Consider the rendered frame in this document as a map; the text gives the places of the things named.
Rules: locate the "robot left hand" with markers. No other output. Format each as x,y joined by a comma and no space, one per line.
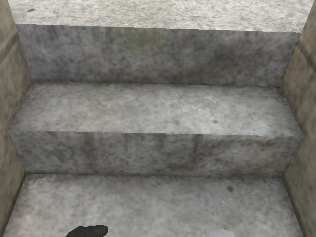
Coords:
89,231

